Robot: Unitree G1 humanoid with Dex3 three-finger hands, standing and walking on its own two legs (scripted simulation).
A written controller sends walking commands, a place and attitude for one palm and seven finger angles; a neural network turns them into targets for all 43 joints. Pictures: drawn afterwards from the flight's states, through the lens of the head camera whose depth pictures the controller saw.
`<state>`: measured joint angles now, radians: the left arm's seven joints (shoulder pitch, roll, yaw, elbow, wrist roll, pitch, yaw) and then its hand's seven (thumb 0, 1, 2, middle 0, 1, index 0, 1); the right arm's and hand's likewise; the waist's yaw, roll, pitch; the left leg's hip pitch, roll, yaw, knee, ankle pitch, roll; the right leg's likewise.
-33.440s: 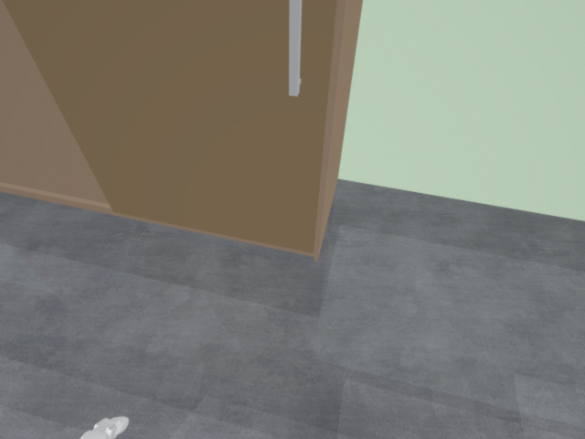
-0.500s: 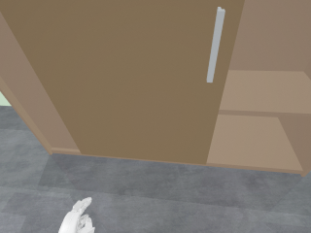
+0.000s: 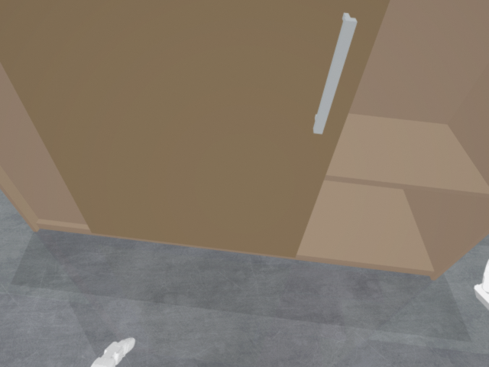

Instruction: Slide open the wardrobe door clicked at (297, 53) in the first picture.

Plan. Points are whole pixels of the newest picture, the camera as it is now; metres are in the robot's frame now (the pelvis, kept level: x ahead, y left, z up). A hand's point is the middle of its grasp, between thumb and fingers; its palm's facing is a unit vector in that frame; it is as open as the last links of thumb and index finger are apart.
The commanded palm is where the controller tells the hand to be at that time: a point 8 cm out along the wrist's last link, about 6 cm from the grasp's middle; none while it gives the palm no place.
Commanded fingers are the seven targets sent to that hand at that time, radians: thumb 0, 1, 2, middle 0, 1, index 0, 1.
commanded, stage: let the arm hang, fingers relaxed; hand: right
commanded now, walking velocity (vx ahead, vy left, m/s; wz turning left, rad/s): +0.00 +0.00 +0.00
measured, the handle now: (330, 78) +0.71 -0.16 +0.16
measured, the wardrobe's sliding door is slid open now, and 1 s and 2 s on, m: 0.64 0.64 0.64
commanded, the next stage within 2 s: look to check the result in 1.04 s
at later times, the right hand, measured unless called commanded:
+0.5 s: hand out of the picture +0.03 -0.25 -0.16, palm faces +0.01 +0.97 -0.25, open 7.2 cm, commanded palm none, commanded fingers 0.00 -0.90 -0.90 0.20 0.30 0.20 0.30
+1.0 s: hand out of the picture +0.02 -0.22 -0.17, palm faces -0.01 +0.98 -0.18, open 7.3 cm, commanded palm none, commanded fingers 0.00 -0.90 -0.90 0.20 0.30 0.20 0.30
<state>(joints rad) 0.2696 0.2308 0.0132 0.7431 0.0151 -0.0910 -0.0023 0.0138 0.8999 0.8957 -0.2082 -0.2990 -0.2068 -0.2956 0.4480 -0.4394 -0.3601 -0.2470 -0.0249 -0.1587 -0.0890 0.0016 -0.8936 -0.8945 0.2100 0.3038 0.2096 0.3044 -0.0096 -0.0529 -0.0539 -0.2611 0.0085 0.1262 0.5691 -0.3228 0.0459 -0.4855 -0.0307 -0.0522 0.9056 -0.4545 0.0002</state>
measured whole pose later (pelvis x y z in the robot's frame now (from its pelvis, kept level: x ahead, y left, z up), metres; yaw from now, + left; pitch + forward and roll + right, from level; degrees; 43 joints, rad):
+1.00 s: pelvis +0.00 -0.05 +0.01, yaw +0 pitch -1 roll +0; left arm 0.25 0.16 0.00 1.14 0.02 0.01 0.01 0.01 0.91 0.90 -0.20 -0.30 -0.20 -0.29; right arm 0.24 -0.17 0.01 1.13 -0.01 0.00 -0.02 0.01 -0.93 -0.89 0.20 0.30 0.20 0.30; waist 0.02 0.02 0.04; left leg -0.13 0.08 0.10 0.40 -0.24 -0.04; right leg -0.21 -0.03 -0.12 0.40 -0.18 -0.02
